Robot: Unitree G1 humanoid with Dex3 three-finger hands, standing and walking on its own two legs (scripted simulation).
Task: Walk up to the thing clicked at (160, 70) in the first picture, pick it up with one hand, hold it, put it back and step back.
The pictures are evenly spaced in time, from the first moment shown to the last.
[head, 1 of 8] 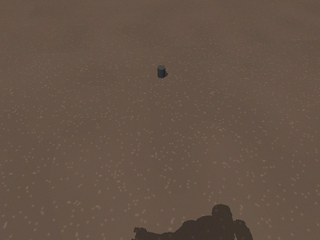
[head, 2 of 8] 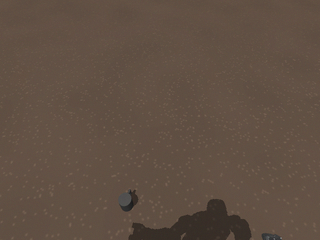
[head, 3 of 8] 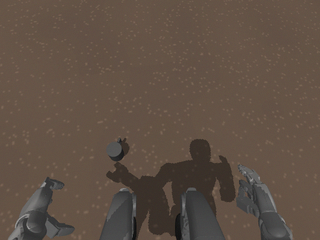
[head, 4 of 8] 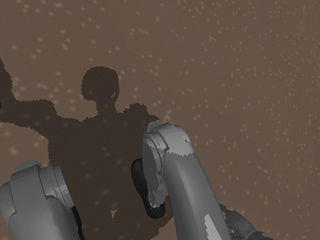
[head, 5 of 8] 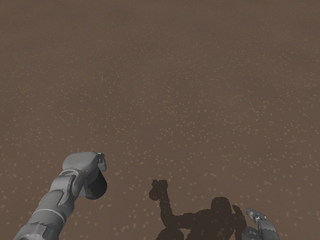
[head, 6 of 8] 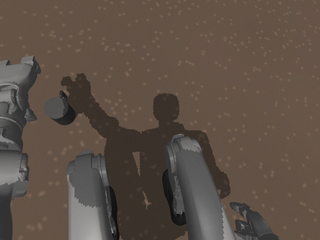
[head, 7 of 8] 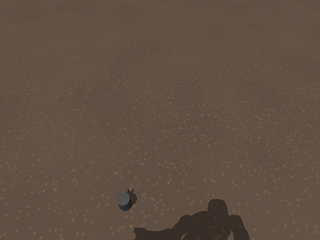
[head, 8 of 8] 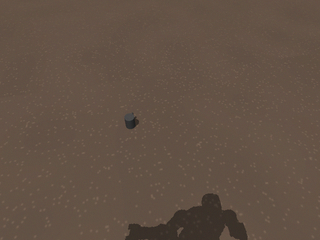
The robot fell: no
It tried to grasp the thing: yes
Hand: left
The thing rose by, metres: 0.63
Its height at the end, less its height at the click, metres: +0.00
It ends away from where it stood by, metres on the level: 0.03
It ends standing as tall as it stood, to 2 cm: yes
